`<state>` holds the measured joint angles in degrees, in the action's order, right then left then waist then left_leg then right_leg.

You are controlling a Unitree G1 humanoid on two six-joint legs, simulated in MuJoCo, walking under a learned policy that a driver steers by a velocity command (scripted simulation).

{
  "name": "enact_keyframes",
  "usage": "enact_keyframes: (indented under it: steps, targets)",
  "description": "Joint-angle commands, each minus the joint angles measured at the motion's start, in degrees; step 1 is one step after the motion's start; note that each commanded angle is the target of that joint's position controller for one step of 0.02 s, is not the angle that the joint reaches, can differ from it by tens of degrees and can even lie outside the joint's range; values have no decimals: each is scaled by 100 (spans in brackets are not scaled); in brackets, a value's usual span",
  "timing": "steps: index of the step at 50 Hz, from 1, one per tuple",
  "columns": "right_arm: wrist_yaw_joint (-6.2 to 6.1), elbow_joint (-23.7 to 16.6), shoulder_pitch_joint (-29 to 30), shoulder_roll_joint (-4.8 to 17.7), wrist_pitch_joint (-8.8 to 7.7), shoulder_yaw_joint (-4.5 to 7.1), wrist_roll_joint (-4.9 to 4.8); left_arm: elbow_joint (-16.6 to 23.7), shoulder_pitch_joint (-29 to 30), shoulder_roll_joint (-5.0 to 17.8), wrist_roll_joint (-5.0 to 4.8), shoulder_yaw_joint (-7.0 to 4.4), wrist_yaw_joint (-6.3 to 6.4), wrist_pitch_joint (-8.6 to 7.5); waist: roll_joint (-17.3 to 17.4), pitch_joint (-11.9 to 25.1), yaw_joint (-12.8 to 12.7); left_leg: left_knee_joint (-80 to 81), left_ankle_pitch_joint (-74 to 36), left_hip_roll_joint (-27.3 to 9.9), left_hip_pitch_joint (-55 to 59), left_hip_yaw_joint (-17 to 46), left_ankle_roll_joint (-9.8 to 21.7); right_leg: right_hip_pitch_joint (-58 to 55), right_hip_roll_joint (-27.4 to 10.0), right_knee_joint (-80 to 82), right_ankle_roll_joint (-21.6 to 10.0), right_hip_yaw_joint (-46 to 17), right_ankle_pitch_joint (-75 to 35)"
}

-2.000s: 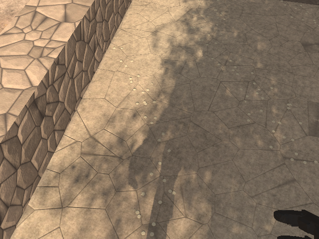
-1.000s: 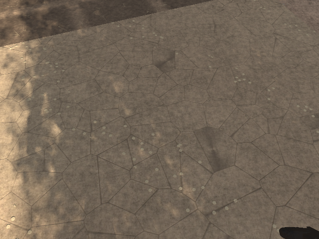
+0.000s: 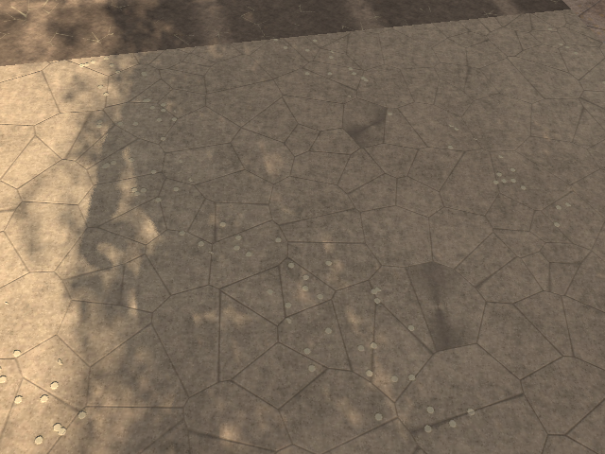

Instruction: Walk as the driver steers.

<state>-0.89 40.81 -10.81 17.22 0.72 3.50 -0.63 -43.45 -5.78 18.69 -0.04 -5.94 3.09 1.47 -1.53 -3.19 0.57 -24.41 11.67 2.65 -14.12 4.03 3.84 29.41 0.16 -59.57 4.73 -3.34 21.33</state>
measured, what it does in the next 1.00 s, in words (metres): walks ahead: right foot, then left foot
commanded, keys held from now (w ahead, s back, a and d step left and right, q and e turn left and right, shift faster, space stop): q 0.04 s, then w+q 0.28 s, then w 0.44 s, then w+e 0.24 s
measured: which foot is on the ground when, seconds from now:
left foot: down 0.00-0.26, up 0.28-0.68, down 0.70-1.00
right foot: up 0.00-0.24, down 0.26-0.70, up 0.72-1.00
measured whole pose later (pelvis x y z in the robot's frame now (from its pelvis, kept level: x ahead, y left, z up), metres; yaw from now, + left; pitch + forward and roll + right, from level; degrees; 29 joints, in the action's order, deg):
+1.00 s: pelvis +0.33 +0.13 +0.00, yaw +13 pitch +0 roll +2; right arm 1.1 45.3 -18.9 15.1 -5.7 3.4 0.9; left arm -44.4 -11.9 17.8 -1.4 -3.5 -0.2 -3.0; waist -2.8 -0.9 2.3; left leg -13.7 11.8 3.5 -2.7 -6.8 3.7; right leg 40.9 -5.8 -54.6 0.4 -5.2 2.2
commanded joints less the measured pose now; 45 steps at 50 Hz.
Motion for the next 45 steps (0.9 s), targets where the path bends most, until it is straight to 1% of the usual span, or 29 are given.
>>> enact_keyframes:
  steps: [1, 2, 3, 5, 9, 10, 12, 13, 14, 15, 16, 17, 18, 20, 22, 27, 30, 32, 33, 34, 35, 36, 37, 38, 39, 40, 41, 42, 45]
  targets:
    - [-93, -397, 57, 1042, -23, 284, -12, 394, 196, 329, 2, -56, -2, -114, 826, 684, 49, 549, -1552, -1338, 1022, 1554, 928, 418, -5, 697, 110, -191, -213]
    - [-103, -416, 80, 1073, -6, 295, -8, 397, 213, 330, 0, -50, -13, -130, 875, 656, 65, 555, -1293, -1307, 929, 1631, 923, 317, 13, 927, 128, -215, -242]
    - [-108, -421, 50, 1077, 4, 303, -20, 395, 187, 346, -9, -45, -38, -154, 900, 711, 92, 663, -468, -1254, 828, 1738, 936, 184, 24, 1170, 123, -214, -308]
    - [-92, -430, 44, 1077, -1, 300, -39, 442, 292, 389, -47, -40, -109, -235, 1080, 540, 173, 929, 1198, -1191, 508, 2090, 975, 15, 58, 1619, 68, -183, -293]
    - [-39, -445, 28, 1095, -33, 290, -44, 488, 295, 445, -121, -40, -259, -513, 1130, 425, 192, 919, 1910, -1136, 260, 2577, 985, -538, 158, 2450, -162, -138, -70]
    - [-31, -456, 58, 1074, -32, 277, -50, 458, 189, 441, -145, -44, -286, -580, 1106, 427, 120, 863, 1953, -1079, 133, 2649, 947, -849, 182, 2720, -230, -107, -131]
    - [-39, -522, 242, 943, -14, 220, -69, 279, -301, 399, -182, -68, -310, -683, 969, 403, -231, 561, 2149, -768, -381, 2589, 727, -1888, 169, 3728, -403, 29, -834]
    - [-45, -562, 263, 733, -38, 157, -59, 171, -680, 548, -161, -126, -278, -707, 738, 514, -403, 42, 2289, -519, -975, 2332, 480, -2746, -186, 3919, -546, -191, -891]
    - [-27, -585, 158, 260, -68, 22, -25, 78, -1308, 818, -54, -172, -227, -707, -157, 878, -524, -1631, 2513, 28, -1702, 1471, 108, -3636, -1278, 4211, -881, -1332, 19]
    - [-24, -904, 303, 387, -138, 60, -126, -3, -1542, 1265, 150, -244, -289, -714, -1130, 443, -442, -2690, 2461, 458, -3055, 762, -18, -3521, -2200, 4885, -1582, -3329, 1579]
    - [-16, -895, 309, 789, -188, 150, -117, 96, -1155, 1029, 108, -197, -302, -749, -936, -22, -290, -3389, 1996, -161, -3454, 744, -109, -3179, -2364, 4965, -1768, -3386, 2081]
    - [10, -762, 218, 923, -202, 204, -89, 165, -939, 658, 5, -93, -267, -749, -799, -209, -268, -3613, 1541, -256, -3536, 666, -193, -3101, -2029, 4987, -1634, -2832, 1863]
    - [24, -628, 80, 831, -212, 206, -45, 195, -901, 509, -25, -29, -251, -741, -649, -143, -240, -3735, 1206, -303, -3460, 584, -269, -3125, -1752, 4982, -1466, -2342, 1417]
    - [99, -630, 195, 586, -308, 154, -37, 101, -1053, 433, 4, 33, -227, -742, -549, -189, -316, -3764, 546, -405, -3400, 512, -349, -2997, -1507, 5082, -1379, -1610, 337]
    - [142, -699, 366, 405, -371, 96, -43, 23, -1248, 455, 22, 41, -235, -766, -497, -163, -387, -3528, 98, -419, -3327, 318, -434, -2901, -1371, 5174, -1442, -1067, -422]
    - [258, -966, 1048, 84, -448, -70, -12, -115, -1442, 657, -88, 35, -258, -695, -498, -219, -565, -1830, -712, -594, -2508, -366, -568, -2523, -1193, 5247, -1462, -200, -1542]
    - [347, -1069, 1272, 161, -478, -62, -76, -251, -1711, 822, -161, 14, -291, -640, -539, -283, -593, -1165, -644, -497, -1913, -538, -414, -2525, -1401, 5200, -1437, -127, -1787]
    - [372, -1089, 1157, 336, -489, 3, -96, -316, -1733, 895, -202, -1, -298, -585, -618, -239, -396, -846, -429, -399, -1567, -577, -189, -2783, -1589, 4980, -1369, -128, -2484]
    - [361, -1023, 835, 467, -490, 75, -86, -330, -1677, 953, -205, -7, -290, -555, -650, -30, -136, -677, -405, -259, -1033, -667, -49, -2861, -1576, 4569, -1286, -6, -3540]
    - [327, -806, 114, 660, -476, 198, -70, -344, -1644, 925, -206, 12, -276, -527, -522, 436, 286, -459, -533, -94, -14, -785, 135, -2769, -1376, 3666, -1143, 297, -4581]
    - [261, -552, -788, 914, -441, 333, -61, -320, -1691, 778, -148, 82, -252, -537, -393, 1047, 714, -567, -560, -218, 1400, -636, 301, -2120, -1131, 2462, -950, 528, -4538]
    - [177, -449, -1637, 1534, -398, 460, 96, -49, -2034, 191, -1, 288, -274, -604, 920, 2118, 772, -587, 16, -1862, 3678, 1664, 1013, -112, -533, 99, -577, 729, -2259]
    - [206, -371, -1803, 1434, -403, 386, 49, -86, -2161, 11, -37, 367, -298, -735, 1666, 2780, 652, 566, 1138, -2543, 3871, 3909, 1469, 756, 116, -1023, -509, -116, 1194]
    - [229, -356, -1421, 1010, -446, 247, 35, 11, -1614, 599, -233, 188, -330, -790, 1205, 1826, 654, 797, 1525, -2334, 3195, 3373, 1191, 1360, -238, -1518, -593, -305, 928]
    - [230, -375, -979, 819, -461, 185, 10, 118, -1249, 647, -291, 179, -339, -806, 980, 1081, 497, 882, 1178, -2173, 2363, 2495, 1021, 1498, -515, -1403, -682, -124, 361]
    - [237, -381, -629, 637, -479, 128, 29, 97, -1123, 568, -210, 188, -317, -787, 654, 704, 320, 1029, 649, -1924, 1635, 1863, 915, 1287, -721, -1120, -675, -54, -118]
    - [251, -390, -382, 495, -518, 93, 86, 49, -1209, 500, -154, 168, -319, -724, 741, 468, 111, 1229, 203, -1696, 1085, 1349, 834, 987, -882, -872, -647, -89, -486]
    - [252, -366, -238, 422, -564, 90, 123, -27, -1380, 394, -166, 179, -336, -643, 847, 440, -42, 1425, -15, -1590, 748, 1032, 806, 669, -956, -813, -614, -126, -729]
    - [241, -173, -202, 421, -736, 129, 134, -53, -1363, 189, -180, 199, -307, -450, 657, 189, -169, 1745, -814, -1548, 372, 256, 829, 739, -877, -592, -473, -252, -1160]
